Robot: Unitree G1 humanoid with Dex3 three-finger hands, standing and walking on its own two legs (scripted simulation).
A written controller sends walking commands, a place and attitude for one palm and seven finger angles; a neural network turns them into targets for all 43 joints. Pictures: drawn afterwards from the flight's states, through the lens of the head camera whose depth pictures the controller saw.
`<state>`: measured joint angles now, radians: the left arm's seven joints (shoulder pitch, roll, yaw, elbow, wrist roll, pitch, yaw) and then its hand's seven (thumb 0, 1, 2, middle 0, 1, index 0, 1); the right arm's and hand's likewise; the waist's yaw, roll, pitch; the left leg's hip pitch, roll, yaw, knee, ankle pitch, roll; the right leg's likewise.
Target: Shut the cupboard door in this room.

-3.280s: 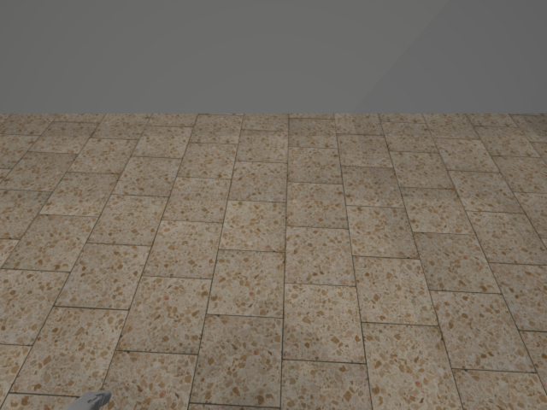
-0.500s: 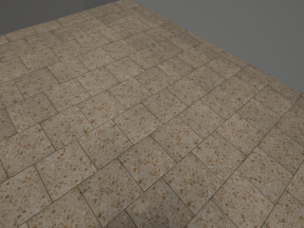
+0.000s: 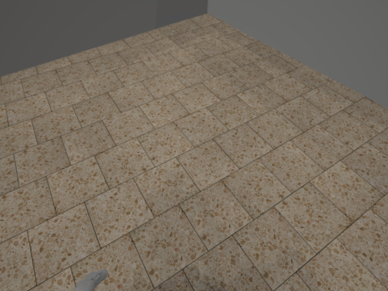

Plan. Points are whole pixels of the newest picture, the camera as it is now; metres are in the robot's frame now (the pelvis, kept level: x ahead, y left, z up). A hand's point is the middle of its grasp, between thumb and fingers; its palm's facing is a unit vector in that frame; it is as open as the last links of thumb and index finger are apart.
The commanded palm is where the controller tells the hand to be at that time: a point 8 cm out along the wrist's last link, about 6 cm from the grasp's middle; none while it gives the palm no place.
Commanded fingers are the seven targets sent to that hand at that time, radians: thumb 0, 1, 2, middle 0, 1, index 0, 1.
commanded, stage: turn or walk to find it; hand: left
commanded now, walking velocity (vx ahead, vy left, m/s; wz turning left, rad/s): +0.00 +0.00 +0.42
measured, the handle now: out of the picture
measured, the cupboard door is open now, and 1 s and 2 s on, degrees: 84 84 84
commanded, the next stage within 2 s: none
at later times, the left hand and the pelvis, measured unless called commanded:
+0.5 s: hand out of the picture -0.06 +0.26 -0.19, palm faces +0.28 -0.93 -0.23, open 7.4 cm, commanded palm none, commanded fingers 0.00 0.90 0.90 -0.20 -0.30 -0.20 -0.30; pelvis -0.03 +0.04 +0.00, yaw +13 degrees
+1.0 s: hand out of the picture -0.03 +0.23 -0.14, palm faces +0.42 -0.87 -0.26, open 7.4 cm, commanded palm none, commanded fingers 0.00 0.90 0.90 -0.20 -0.30 -0.20 -0.30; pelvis -0.05 +0.01 +0.00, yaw +25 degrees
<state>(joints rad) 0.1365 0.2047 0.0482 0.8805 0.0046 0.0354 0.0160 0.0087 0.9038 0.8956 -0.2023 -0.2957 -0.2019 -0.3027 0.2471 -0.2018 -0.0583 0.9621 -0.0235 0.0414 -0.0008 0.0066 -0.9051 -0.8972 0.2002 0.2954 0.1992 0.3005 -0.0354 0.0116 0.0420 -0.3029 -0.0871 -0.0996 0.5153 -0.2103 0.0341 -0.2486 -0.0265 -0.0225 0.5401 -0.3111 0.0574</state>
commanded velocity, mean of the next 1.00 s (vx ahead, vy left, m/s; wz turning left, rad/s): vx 0.00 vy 0.00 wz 0.42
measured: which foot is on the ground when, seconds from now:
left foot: down 0.00-0.02, up 0.04-0.38, down 0.40-0.92, up 0.94-1.00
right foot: down 0.00-0.40, up 0.42-0.90, down 0.92-1.00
